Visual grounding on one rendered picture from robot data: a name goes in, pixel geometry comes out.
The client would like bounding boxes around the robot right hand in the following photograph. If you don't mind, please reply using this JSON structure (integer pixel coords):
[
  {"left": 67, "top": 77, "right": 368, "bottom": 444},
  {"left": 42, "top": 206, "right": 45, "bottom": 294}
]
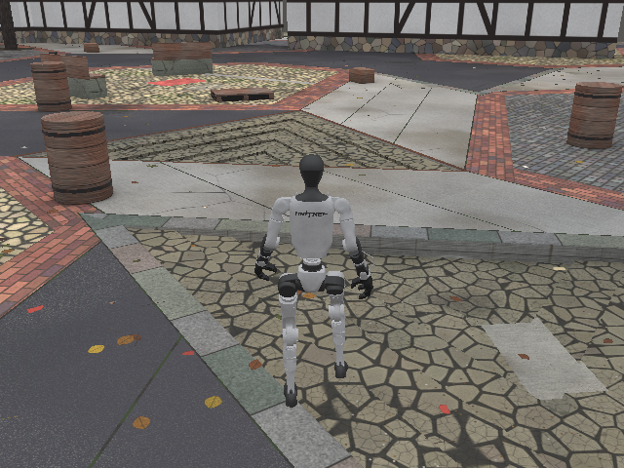
[{"left": 351, "top": 276, "right": 373, "bottom": 299}]

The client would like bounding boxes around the left robot forearm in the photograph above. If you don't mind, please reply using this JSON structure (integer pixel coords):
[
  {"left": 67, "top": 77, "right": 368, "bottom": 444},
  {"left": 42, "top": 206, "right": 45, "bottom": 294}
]
[{"left": 256, "top": 234, "right": 274, "bottom": 267}]

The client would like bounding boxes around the left robot foot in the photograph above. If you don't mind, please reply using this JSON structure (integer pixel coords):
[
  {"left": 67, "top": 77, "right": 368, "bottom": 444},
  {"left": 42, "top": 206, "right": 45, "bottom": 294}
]
[{"left": 284, "top": 382, "right": 297, "bottom": 408}]

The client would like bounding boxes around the right robot forearm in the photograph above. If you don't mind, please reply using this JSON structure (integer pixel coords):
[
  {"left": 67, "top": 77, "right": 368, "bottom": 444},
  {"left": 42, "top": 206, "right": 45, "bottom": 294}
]
[{"left": 349, "top": 237, "right": 371, "bottom": 280}]

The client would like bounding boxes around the left robot upper arm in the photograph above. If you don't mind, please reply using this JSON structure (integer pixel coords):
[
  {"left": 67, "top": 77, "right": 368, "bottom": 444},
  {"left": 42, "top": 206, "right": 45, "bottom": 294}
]
[{"left": 264, "top": 197, "right": 292, "bottom": 249}]

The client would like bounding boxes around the robot right thigh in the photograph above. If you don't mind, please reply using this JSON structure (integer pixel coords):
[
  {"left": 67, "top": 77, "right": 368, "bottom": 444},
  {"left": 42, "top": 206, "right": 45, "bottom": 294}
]
[{"left": 325, "top": 271, "right": 345, "bottom": 322}]

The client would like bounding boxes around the robot left hand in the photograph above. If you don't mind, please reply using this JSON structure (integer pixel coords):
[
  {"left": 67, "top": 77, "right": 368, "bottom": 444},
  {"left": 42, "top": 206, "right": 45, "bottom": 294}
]
[{"left": 254, "top": 262, "right": 277, "bottom": 281}]

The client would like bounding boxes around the right robot upper arm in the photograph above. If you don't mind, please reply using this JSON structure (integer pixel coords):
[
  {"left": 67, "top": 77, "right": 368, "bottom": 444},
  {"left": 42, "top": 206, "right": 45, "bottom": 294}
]
[{"left": 332, "top": 197, "right": 358, "bottom": 253}]

